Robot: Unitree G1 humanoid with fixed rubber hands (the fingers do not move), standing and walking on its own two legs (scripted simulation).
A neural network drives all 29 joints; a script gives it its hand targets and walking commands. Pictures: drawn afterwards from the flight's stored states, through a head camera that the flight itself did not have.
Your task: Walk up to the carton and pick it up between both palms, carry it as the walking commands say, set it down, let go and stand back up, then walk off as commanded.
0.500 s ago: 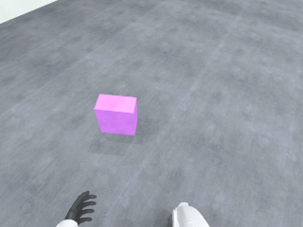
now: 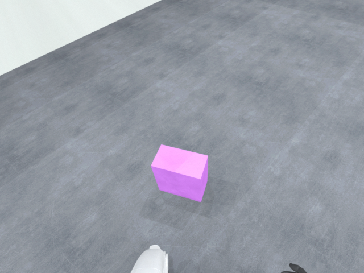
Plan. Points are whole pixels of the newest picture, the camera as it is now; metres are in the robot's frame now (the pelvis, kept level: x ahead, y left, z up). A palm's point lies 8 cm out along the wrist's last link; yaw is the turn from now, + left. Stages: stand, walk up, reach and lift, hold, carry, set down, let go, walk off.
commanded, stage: walk up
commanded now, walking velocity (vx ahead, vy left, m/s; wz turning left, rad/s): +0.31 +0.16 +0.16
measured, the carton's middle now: (181, 174) +0.69 +0.10 -0.64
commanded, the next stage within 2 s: none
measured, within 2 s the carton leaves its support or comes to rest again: neither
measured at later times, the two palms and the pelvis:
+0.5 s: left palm (87, 245) +0.21 +0.30 -0.15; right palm out of the picture +0.14 -0.19 -0.13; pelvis +0.15 +0.05 +0.00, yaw +2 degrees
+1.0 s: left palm (99, 242) +0.22 +0.26 -0.15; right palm out of the picture +0.16 -0.19 -0.15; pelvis +0.18 +0.03 +0.00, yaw +1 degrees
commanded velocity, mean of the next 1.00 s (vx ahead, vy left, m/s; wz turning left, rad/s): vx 0.11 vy -0.02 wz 0.03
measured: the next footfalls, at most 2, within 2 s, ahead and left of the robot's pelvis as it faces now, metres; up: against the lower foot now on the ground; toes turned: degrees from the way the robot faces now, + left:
left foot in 0.16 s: +0.21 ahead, +0.16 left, +0.00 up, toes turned +5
right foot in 0.60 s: +0.27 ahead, -0.08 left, +0.00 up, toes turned -3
